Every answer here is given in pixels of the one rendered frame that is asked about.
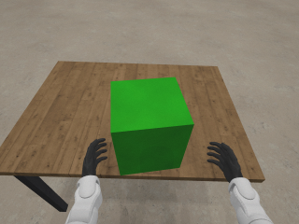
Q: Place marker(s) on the robot right hand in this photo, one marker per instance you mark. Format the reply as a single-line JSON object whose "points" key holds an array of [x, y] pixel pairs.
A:
{"points": [[227, 160]]}

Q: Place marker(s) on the robot right forearm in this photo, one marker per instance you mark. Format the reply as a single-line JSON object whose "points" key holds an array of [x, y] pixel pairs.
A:
{"points": [[246, 202]]}

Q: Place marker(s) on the carton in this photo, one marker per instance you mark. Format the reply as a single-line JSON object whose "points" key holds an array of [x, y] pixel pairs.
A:
{"points": [[150, 124]]}

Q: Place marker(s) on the robot left hand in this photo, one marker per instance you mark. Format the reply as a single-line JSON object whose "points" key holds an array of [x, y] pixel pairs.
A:
{"points": [[90, 161]]}

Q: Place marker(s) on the table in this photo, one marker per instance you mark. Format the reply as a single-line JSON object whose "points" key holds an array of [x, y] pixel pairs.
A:
{"points": [[72, 108]]}

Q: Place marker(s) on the robot left forearm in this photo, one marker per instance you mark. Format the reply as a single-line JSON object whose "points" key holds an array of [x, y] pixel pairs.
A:
{"points": [[88, 198]]}

